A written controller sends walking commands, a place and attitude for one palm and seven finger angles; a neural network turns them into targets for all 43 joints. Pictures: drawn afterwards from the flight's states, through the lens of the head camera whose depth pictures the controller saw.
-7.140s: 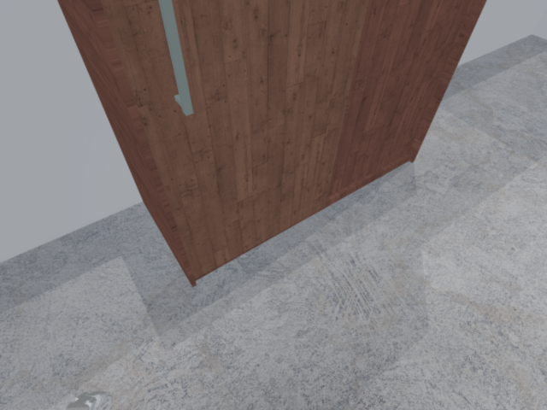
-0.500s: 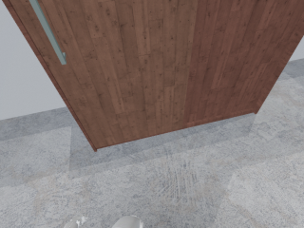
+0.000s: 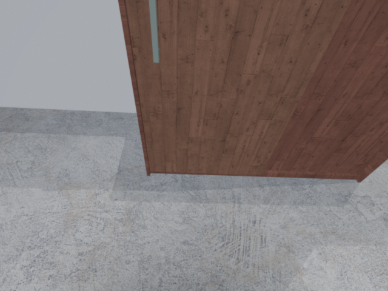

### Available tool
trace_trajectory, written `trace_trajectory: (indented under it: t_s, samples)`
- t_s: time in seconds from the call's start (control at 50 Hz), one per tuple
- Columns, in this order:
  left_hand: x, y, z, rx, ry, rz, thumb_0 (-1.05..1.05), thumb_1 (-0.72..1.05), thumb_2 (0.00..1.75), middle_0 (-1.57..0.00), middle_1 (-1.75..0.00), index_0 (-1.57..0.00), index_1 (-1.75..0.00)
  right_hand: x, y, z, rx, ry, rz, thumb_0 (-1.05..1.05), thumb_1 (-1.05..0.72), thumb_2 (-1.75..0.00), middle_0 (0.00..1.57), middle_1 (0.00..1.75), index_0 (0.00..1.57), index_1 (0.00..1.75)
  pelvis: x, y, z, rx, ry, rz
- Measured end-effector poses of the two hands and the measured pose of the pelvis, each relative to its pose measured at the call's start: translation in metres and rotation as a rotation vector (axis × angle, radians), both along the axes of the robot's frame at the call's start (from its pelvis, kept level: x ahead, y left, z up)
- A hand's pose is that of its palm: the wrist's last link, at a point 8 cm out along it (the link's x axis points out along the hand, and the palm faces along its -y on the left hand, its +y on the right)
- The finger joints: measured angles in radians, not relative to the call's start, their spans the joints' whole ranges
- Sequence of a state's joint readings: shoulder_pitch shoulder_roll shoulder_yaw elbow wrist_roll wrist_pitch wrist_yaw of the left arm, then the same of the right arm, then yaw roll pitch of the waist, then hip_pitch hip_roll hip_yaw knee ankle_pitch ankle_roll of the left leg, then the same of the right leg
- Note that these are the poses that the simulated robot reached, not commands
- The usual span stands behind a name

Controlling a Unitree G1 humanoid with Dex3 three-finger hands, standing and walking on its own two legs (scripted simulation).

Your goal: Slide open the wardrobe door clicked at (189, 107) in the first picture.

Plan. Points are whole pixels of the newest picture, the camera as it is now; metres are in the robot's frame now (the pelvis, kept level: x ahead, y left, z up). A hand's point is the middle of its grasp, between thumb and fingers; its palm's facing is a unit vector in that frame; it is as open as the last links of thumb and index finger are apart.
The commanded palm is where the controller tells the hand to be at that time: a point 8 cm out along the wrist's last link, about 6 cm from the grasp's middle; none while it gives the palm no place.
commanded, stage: take the last steps up to it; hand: left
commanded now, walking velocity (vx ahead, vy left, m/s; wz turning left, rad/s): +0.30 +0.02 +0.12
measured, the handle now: (154, 8) +0.81 +0.20 +0.20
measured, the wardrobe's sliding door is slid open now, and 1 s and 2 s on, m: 0.00 0.00 0.00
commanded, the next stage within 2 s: come to a stop and stand still in 1.00 s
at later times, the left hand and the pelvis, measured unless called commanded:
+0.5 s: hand out of the picture -0.02 +0.12 -0.16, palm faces +0.16 -0.97 -0.19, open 7.4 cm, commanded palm none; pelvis +0.07 -0.03 +0.01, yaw +4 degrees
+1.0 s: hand (106, 227) +0.29 +0.25 -0.17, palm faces +0.11 -0.97 -0.21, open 7.4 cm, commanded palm none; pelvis +0.24 +0.06 +0.00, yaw +3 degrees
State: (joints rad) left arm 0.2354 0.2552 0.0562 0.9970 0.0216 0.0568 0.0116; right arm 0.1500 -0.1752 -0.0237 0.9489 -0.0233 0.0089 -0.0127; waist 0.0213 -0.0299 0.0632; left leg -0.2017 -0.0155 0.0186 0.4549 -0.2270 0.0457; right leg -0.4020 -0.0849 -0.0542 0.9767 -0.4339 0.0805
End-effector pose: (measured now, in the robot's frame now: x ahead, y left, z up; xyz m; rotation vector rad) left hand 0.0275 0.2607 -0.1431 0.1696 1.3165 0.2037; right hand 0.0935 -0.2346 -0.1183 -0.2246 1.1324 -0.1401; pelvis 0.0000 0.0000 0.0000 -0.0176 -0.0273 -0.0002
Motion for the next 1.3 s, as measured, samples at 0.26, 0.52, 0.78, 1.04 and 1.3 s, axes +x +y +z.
trace_trajectory:
  t_s: [0.26,0.52,0.78,1.04,1.3]
  samples:
    - [0.027,-0.056,0.012,0.000,-0.145,-0.009,0.01,0.90,0.90,-0.20,-0.30,-0.20,-0.30,-0.081,-0.031,-0.042,0.071,0.222,-0.072,0.01,-0.92,-0.90,0.21,0.30,0.20,0.30,0.015,-0.030,-0.009,0.035,-0.013,0.051]
    - [-0.059,-0.093,0.018,-0.081,0.198,0.161,0.01,0.91,0.90,-0.20,-0.30,-0.20,-0.30,-0.007,-0.028,-0.025,0.078,0.254,-0.028,0.01,-0.91,-0.90,0.20,0.30,0.20,0.30,0.074,-0.024,0.007,0.038,0.014,0.079]
    - [-0.005,-0.039,-0.015,-0.159,0.358,0.209,0.01,0.90,0.90,-0.20,-0.30,-0.20,-0.30,0.194,0.073,-0.029,0.068,-0.031,0.100,0.01,-0.91,-0.90,0.20,0.30,0.20,0.30,0.164,0.045,-0.020,0.017,0.014,0.063]
    - [0.283,0.039,0.012,-0.013,-0.149,0.014,0.01,0.91,0.90,-0.19,-0.30,-0.19,-0.30,0.200,0.058,-0.020,0.040,0.090,-0.037,-0.02,-0.94,-0.90,0.20,0.30,0.20,0.30,0.253,0.055,-0.001,0.045,0.023,0.051]
    - [0.384,-0.006,0.005,-0.010,-0.144,-0.064,0.00,0.90,0.90,-0.20,-0.30,-0.20,-0.30,0.215,0.042,-0.047,0.076,0.329,-0.113,0.01,-0.92,-0.90,0.20,0.30,0.20,0.30,0.325,0.033,-0.011,0.030,0.011,0.054]
